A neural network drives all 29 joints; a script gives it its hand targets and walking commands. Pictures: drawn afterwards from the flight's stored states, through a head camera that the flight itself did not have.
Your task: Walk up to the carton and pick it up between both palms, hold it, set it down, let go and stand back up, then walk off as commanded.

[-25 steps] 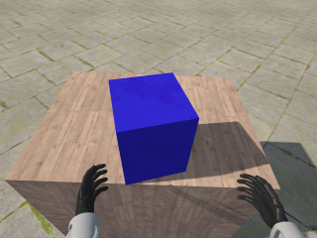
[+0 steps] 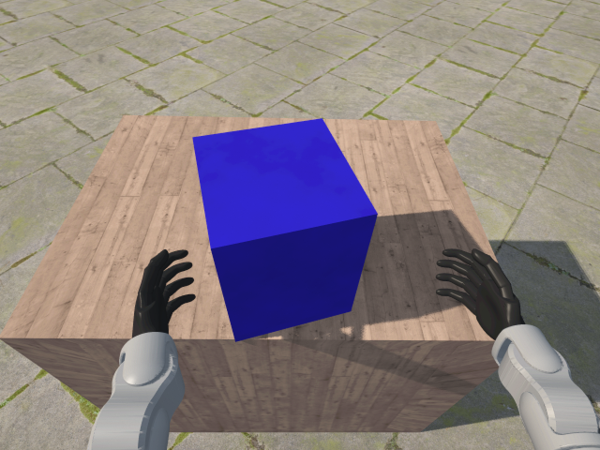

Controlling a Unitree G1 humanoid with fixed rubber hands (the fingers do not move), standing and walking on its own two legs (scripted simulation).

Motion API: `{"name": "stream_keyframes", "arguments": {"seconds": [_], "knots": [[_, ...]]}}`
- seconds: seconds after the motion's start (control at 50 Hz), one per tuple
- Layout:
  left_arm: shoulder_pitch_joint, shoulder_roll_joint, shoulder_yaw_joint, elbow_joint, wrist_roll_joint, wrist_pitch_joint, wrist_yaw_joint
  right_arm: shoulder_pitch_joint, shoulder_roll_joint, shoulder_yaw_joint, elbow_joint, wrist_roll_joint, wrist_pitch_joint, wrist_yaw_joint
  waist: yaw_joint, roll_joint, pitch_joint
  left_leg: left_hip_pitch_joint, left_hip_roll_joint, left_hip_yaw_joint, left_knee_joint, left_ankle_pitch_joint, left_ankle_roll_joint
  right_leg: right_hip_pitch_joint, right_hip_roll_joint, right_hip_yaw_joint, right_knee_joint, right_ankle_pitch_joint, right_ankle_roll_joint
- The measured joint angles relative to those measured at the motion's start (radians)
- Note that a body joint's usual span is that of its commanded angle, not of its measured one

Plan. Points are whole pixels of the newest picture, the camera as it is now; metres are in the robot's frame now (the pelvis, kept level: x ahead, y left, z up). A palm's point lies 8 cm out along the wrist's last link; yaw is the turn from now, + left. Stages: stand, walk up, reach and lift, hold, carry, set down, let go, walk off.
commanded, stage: reach and lift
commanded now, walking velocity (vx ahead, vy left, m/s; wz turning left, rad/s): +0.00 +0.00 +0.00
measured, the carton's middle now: (278, 231) +0.43 +0.04 +0.02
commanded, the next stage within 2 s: none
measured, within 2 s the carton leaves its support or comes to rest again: neither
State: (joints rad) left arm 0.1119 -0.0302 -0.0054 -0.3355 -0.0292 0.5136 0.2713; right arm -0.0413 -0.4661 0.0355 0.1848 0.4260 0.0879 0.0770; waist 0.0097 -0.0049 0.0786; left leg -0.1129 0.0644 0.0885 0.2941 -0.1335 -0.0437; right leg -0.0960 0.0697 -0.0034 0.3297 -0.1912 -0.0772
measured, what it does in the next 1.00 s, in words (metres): stands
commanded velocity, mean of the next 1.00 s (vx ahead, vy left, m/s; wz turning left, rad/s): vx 0.00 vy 0.00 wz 0.00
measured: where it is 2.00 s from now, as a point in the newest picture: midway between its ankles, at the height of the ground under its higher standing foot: outside the picture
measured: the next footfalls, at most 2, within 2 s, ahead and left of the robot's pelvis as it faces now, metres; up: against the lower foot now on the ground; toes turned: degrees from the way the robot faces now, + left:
none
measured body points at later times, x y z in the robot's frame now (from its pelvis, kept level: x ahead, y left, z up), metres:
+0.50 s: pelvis -0.02 -0.01 +0.00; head +0.00 -0.02 +0.45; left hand +0.31 +0.18 +0.11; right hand +0.38 -0.22 +0.11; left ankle +0.01 +0.15 -0.75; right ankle -0.01 -0.07 -0.75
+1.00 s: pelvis -0.01 -0.01 +0.00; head +0.03 -0.02 +0.44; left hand +0.36 +0.20 +0.15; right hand +0.44 -0.19 +0.14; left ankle +0.01 +0.15 -0.75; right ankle -0.01 -0.07 -0.75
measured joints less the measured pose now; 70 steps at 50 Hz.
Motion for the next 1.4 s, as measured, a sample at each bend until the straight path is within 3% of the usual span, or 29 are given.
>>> {"name": "stream_keyframes", "arguments": {"seconds": [0.24,0.46,0.98,1.28,1.4], "knots": [[-0.207,0.021,0.094,0.056,-0.023,0.163,-0.015,-0.216,-0.007,0.027,0.079,0.018,0.117,-0.038,0.007,0.008,-0.009,-0.007,0.004,0.001,-0.020,0.026,-0.005,-0.022,0.005,0.000,0.009,0.011,-0.006],[-0.399,0.046,0.148,0.189,-0.034,0.237,-0.014,-0.420,0.003,0.047,0.213,0.018,0.194,-0.050,0.030,-0.005,-0.035,-0.048,0.010,-0.004,-0.026,0.044,-0.008,-0.069,0.011,-0.005,0.018,0.019,-0.013],[-0.634,0.101,0.175,0.268,-0.068,0.291,-0.031,-0.714,-0.043,0.076,0.383,0.060,0.246,-0.063,0.066,0.019,-0.079,-0.185,0.013,-0.012,0.022,0.030,-0.007,-0.182,0.012,-0.009,0.018,0.032,-0.004],[-0.890,0.135,0.182,0.579,-0.103,0.228,-0.009,-0.930,-0.045,0.088,0.617,0.041,0.262,-0.036,0.111,0.032,-0.148,-0.280,0.014,-0.017,0.040,0.036,-0.004,-0.275,0.012,-0.015,0.036,0.036,-0.001],[-0.949,0.152,0.181,0.643,-0.105,0.200,-0.016,-0.985,-0.046,0.081,0.666,0.037,0.252,-0.040,0.121,0.046,-0.164,-0.305,0.011,-0.029,0.044,0.033,-0.002,-0.289,0.010,-0.025,0.025,0.038,0.003]]}}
